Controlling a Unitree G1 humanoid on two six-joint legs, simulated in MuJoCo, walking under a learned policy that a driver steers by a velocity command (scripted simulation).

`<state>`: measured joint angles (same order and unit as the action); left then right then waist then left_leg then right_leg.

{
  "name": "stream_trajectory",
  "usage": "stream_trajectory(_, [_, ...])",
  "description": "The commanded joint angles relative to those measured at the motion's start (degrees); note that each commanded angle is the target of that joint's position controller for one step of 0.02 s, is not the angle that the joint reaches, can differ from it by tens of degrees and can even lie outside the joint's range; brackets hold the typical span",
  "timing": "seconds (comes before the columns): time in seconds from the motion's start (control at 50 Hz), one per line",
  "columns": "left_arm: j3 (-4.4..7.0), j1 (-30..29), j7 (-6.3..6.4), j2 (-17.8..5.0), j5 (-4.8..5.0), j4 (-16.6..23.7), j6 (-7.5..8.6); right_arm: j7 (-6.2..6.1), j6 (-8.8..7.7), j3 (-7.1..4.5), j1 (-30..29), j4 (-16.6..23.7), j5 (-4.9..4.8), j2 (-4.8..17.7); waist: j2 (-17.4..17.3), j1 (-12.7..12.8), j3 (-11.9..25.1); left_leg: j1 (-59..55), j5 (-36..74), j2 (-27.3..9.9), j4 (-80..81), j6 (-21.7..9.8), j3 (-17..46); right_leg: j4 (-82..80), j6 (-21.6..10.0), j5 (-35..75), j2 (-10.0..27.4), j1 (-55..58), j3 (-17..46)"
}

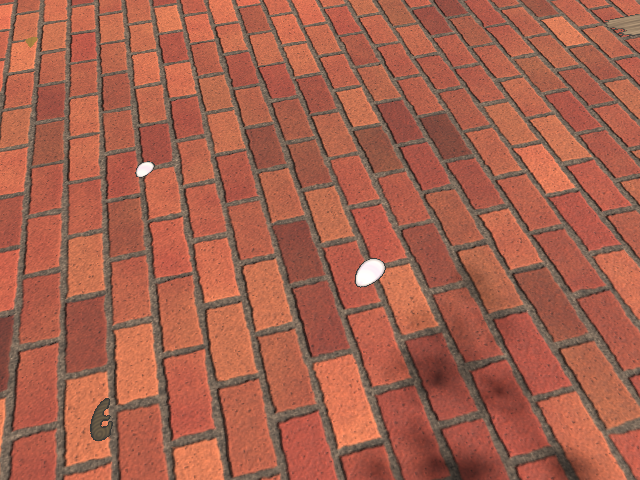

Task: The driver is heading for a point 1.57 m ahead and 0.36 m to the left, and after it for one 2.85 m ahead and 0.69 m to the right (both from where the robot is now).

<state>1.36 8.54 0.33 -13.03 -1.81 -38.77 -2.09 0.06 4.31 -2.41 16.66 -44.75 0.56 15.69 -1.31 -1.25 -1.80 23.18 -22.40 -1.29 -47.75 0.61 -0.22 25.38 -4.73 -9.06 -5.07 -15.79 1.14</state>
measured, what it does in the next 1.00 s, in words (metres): steps on the spot: left foot, then right foot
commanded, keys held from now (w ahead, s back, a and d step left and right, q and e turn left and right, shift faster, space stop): q+shift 0.44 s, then shift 0.06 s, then e+shift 0.36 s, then s+e+shift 0.14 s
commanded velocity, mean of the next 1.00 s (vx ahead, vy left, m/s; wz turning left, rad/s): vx -0.01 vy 0.00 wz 0.17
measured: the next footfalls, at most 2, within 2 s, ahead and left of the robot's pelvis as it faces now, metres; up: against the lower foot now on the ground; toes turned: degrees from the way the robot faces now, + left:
left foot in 0.16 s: +0.00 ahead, +0.10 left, +0.00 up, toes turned +7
right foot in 0.60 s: +0.10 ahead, -0.06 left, +0.00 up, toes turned +31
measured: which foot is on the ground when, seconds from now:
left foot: up 0.00-0.14, down 0.16-0.60, up 0.62-1.00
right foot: down 0.00-0.14, up 0.16-0.58, down 0.60-1.00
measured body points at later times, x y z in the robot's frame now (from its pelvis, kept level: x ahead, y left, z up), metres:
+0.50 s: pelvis -0.01 +0.01 +0.00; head +0.02 +0.04 +0.45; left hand +0.04 +0.33 -0.10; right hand +0.19 -0.24 -0.09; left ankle -0.04 +0.10 -0.74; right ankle +0.07 -0.11 -0.70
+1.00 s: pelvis -0.01 +0.01 +0.00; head +0.04 +0.02 +0.45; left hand +0.01 +0.32 -0.11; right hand +0.20 -0.24 -0.10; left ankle -0.04 +0.12 -0.72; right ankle +0.07 -0.08 -0.74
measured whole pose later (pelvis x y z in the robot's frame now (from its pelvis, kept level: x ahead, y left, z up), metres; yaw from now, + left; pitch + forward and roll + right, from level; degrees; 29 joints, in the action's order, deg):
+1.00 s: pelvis -0.01 +0.01 +0.00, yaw +9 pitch +1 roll +1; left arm 5.9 14.0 -0.8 -19.7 -0.1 -43.5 -3.4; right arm -2.3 1.9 -2.4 5.9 -39.9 -0.6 18.3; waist 1.1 2.7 -5.8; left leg 18.5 -23.4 6.5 -38.3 1.2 7.2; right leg 23.1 -0.2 -5.5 -9.0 -17.3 20.6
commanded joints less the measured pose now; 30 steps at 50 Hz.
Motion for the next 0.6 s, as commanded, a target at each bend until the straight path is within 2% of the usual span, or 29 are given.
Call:
stream_trajectory(0.02, [2.79, 2.7, 0.74, -10.6, -0.10, 1.3, 0.31, 0.53, -0.80, -1.37, -1.8, 4.3, -0.35, 5.7, 7.4, 3.0, 2.9, -2.9, -2.7, 1.4, 2.4, -1.6, -0.7, -8.1, -8.1, 3.1, 18.7, 3.2, 11.5])
stream_trajectory(0.06, [2.90, 2.0, 1.19, -10.6, 0.30, 1.0, 0.17, 0.65, -1.29, -1.30, -0.7, 4.3, -0.47, 4.9, 6.1, 2.3, 2.9, -3.5, -4.0, 1.5, 4.2, -2.3, -1.5, -6.1, -8.4, 7.8, 20.0, 4.7, 11.2])
stream_trajectory(0.1, [2.98, 0.2, 1.69, -10.3, 0.68, 0.9, 0.15, 0.73, -1.75, -1.14, 1.3, 4.0, -0.58, 3.6, 5.6, 0.7, 3.5, -6.6, -2.0, 2.1, 10.0, -3.2, -2.8, -2.9, -7.3, 11.9, 19.7, 4.9, 9.0])
stream_trajectory(0.12, [3.16, -0.7, 1.89, -10.5, 0.97, 0.8, 0.09, 0.78, -2.07, -1.08, 2.7, 3.8, -0.58, 3.2, 5.3, -0.5, 3.6, -9.5, 2.1, 2.6, 16.2, -3.9, -2.7, -0.3, -5.5, 11.9, 18.7, 3.9, 6.9])
stream_trajectory(0.14, [3.38, -0.3, 2.04, -10.3, 1.04, 0.5, 0.12, 0.78, -2.51, -1.36, 2.9, 4.2, -0.13, 4.6, 2.3, -0.7, 2.5, -11.4, 7.3, 0.9, 23.9, -5.5, 3.1, 4.3, -2.3, 7.5, 16.2, 1.2, 4.1])
stream_trajectory(0.16, [3.18, 0.2, 2.02, -8.4, 0.72, 1.9, -0.11, 0.61, -3.20, -2.59, 4.1, 5.0, 0.96, 9.9, -8.2, 0.2, 2.2, -14.9, 16.5, -11.0, 30.6, -8.6, 22.0, 17.6, 2.1, -4.4, 9.0, -7.5, -2.1])
stream_trajectory(0.18, [2.40, -4.7, 2.36, -6.7, 1.08, 5.0, -0.20, 0.52, -3.06, -4.64, 5.8, 4.8, 0.44, 16.1, -15.6, -1.5, -2.7, -13.9, 35.2, -19.4, 31.7, -16.5, 36.1, 24.7, 4.7, -24.6, -1.2, -19.4, -3.3])
stream_trajectory(0.2, [2.19, -4.7, 2.37, -6.6, 0.25, 4.6, -0.33, 0.25, -2.99, -4.93, 7.8, 4.5, 0.64, 15.1, -9.6, -1.9, -1.5, -14.2, 35.4, -18.8, 31.6, -19.6, 34.9, 33.8, 5.1, -25.7, 1.0, -20.0, 1.8])
stream_trajectory(0.22, [2.36, -4.1, 2.01, -6.9, 0.72, 3.8, -0.33, -0.13, -2.70, -4.56, 5.0, 4.7, -0.09, 12.6, -4.8, 0.0, -1.6, -13.8, 30.6, -14.8, 30.6, -18.2, 29.2, 36.5, 5.4, -20.5, 2.4, -20.0, 3.3])
stream_trajectory(0.24, [2.60, -3.4, 1.72, -7.5, 1.15, 3.1, -0.04, -0.35, -2.09, -4.26, 0.6, 5.8, -0.25, 11.1, -2.7, 1.7, -1.7, -13.1, 27.0, -10.7, 30.3, -15.2, 25.0, 35.7, 5.8, -16.0, 3.2, -19.7, 3.5])
stream_trajectory(0.28, [2.78, -2.5, 0.93, -8.1, 0.25, 2.4, 0.12, -0.42, -1.74, -4.16, -1.7, 7.1, -0.65, 9.5, -3.9, 1.6, 1.6, -16.4, 31.2, -6.6, 28.5, -13.3, 22.1, 35.8, 6.9, -12.2, 3.0, -19.2, 2.7])
stream_trajectory(0.32, [2.40, -3.0, 0.46, -7.3, 0.48, 2.7, 0.07, -0.15, -1.68, -4.58, 0.6, 6.9, -0.83, 9.8, -2.9, 0.4, 3.7, -19.0, 31.8, -5.7, 27.2, -12.8, 22.5, 33.2, 7.7, -11.4, 2.8, -19.5, 2.6])
stream_trajectory(0.36, [2.00, -4.8, 0.54, -7.0, 0.78, 3.6, 0.09, -0.18, -1.57, -5.18, 2.6, 6.7, -0.67, 10.7, -3.7, -1.1, 3.8, -21.0, 29.3, -5.3, 26.6, -12.9, 24.9, 28.8, 8.2, -11.4, 2.6, -20.4, 3.0])
stream_trajectory(0.42, [1.81, -6.0, 0.76, -8.0, 0.89, 4.3, 0.42, -0.08, -1.32, -5.80, 2.9, 7.4, -0.22, 12.1, -5.6, -2.3, 3.8, -20.5, 25.9, -4.9, 26.0, -13.0, 29.2, 23.0, 7.9, -12.3, 1.7, -18.7, 3.9])
stream_trajectory(0.48, [1.77, -4.1, 0.99, -9.2, 1.29, 3.8, 1.02, 0.20, -1.28, -5.91, 0.7, 8.3, 0.21, 12.6, -6.9, -1.8, 5.1, -18.0, 28.6, -4.4, 24.8, -12.1, 30.5, 18.2, 6.9, -12.4, 1.0, -12.7, 3.6])
stream_trajectory(0.54, [1.75, 0.5, 1.37, -9.7, 1.64, 2.4, 1.44, 0.17, -1.30, -4.97, -2.6, 8.8, 0.44, 10.9, -8.5, -0.2, 6.5, -14.6, 34.5, -4.0, 23.1, -10.0, 29.2, 11.6, 5.2, -11.9, 1.6, -3.2, 1.9])
stream_trajectory(0.56, [1.60, 2.4, 1.47, -9.2, 1.51, 1.8, 1.59, -0.08, -1.25, -4.39, -3.7, 8.7, 0.17, 10.0, -8.0, 1.0, 6.5, -12.7, 33.2, -3.3, 22.3, -8.7, 28.4, 6.0, 4.6, -8.2, 2.1, 1.2, 1.2])
stream_trajectory(0.58, [1.21, 3.6, 1.61, -7.9, 1.07, 1.2, 1.87, -0.53, -1.28, -3.44, -4.4, 8.4, -0.35, 8.3, -6.5, 2.1, 6.3, -9.6, 26.9, -2.1, 21.6, -6.7, 27.3, -2.4, 3.6, -1.8, 3.3, 7.2, 1.6])
stream_trajectory(0.6, [0.51, 1.3, 1.81, -7.5, 0.30, 1.6, 2.17, -0.85, -1.51, -1.96, -2.0, 7.6, 0.06, 4.6, -0.6, 0.4, 6.1, -7.3, 15.1, 0.5, 19.9, -3.9, 24.2, -9.1, 2.6, -1.3, 8.8, 10.6, 9.6])
Keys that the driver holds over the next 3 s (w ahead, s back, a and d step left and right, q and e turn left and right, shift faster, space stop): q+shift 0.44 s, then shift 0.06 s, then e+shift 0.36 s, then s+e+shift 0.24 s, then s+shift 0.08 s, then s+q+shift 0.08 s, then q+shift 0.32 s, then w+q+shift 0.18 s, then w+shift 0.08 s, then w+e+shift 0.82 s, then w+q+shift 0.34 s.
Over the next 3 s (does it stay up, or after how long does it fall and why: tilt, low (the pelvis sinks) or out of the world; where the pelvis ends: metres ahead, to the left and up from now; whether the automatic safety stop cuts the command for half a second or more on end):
stays up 0.65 0.28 -0.03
